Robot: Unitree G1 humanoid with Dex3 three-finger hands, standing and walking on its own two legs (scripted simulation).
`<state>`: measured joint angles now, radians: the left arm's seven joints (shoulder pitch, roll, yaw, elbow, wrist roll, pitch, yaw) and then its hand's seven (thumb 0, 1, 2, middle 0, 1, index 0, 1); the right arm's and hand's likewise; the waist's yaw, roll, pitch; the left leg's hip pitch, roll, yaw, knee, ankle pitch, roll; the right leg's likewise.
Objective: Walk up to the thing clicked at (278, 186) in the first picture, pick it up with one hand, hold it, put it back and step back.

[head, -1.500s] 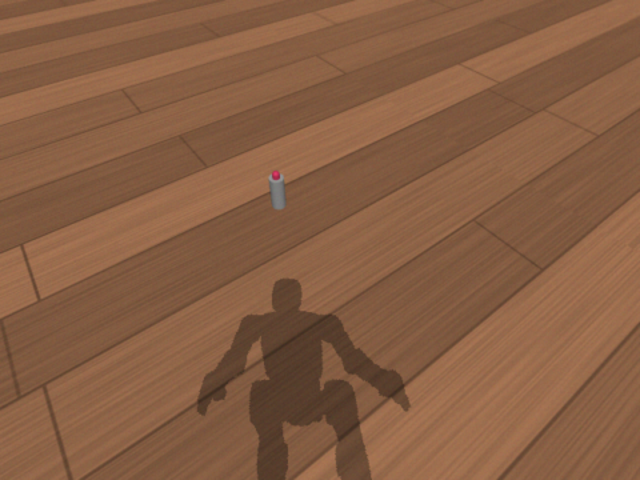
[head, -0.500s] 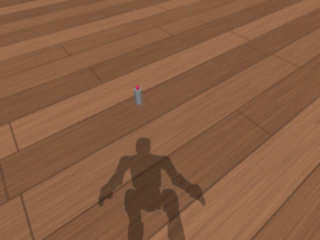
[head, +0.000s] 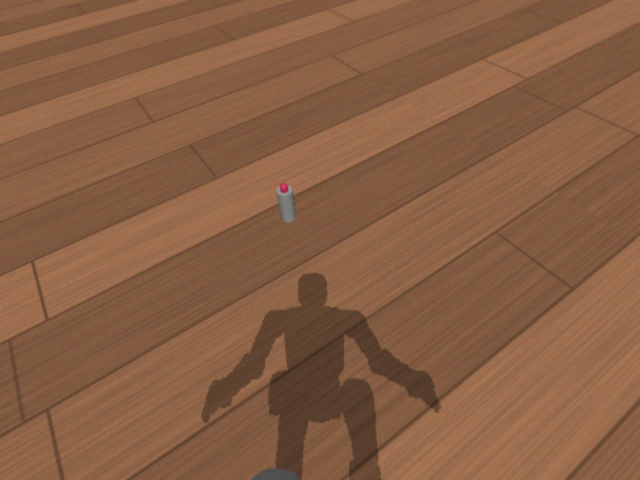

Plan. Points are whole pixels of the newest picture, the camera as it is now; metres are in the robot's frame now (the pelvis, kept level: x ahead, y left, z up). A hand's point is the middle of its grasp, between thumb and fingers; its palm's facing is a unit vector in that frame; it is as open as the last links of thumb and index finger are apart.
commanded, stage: walk up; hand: left
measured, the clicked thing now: (286, 201) +1.25 +0.24 -0.68
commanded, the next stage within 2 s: none
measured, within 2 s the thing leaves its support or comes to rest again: neither
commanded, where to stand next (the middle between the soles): +0.90 +0.04 m, yaw +0 degrees
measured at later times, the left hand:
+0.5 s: hand (178, 371) +0.30 +0.27 -0.14, palm faces -0.03 -0.94 -0.33, open 7.4 cm
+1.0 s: hand (216, 280) +0.46 +0.24 -0.12, palm faces +0.02 -0.91 -0.41, open 7.4 cm
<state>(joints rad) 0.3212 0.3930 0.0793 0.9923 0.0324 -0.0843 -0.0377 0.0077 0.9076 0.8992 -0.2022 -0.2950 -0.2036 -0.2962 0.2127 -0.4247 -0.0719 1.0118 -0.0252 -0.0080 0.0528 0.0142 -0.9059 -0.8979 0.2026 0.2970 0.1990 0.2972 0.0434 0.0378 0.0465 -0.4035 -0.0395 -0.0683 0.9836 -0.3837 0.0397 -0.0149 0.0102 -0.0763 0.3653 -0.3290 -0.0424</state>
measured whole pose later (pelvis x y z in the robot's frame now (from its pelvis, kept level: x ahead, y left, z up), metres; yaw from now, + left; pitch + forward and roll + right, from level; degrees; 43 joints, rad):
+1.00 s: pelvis +0.44 -0.04 +0.00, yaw +2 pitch -3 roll +0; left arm 0.36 0.38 0.04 0.85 0.01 -0.09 -0.04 0.01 0.90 0.90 -0.21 -0.30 -0.21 -0.30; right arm 0.25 -0.42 -0.05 0.86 -0.01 -0.02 0.08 0.01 -0.91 -0.90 0.20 0.30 0.20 0.30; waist 0.03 0.07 0.08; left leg -0.51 0.04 -0.08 0.84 -0.22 0.00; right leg -0.12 -0.03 -0.11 0.43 -0.27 -0.02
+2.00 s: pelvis +0.76 +0.03 -0.01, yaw +2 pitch -3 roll -1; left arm 0.36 0.42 0.04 0.83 0.02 -0.07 -0.04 0.01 0.90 0.90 -0.21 -0.30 -0.21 -0.30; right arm 0.30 -0.43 -0.07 0.87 -0.03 -0.02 0.07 0.01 -0.91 -0.90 0.20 0.30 0.20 0.30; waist 0.03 0.04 0.06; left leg -0.42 0.09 0.01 0.68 -0.23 -0.01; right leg -0.21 -0.04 -0.06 0.54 -0.27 0.00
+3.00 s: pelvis +0.84 +0.05 +0.00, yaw -1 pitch -2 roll +0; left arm 0.06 0.35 0.00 1.13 0.00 0.00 -0.02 0.01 0.91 0.90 -0.20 -0.30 -0.20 -0.30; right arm 0.11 -0.37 0.01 1.14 -0.01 -0.04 0.00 0.01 -0.90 -0.90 0.20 0.30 0.20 0.30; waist -0.01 -0.03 0.04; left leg -0.15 0.03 0.06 0.38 -0.19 0.00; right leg -0.16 -0.02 -0.02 0.38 -0.19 0.01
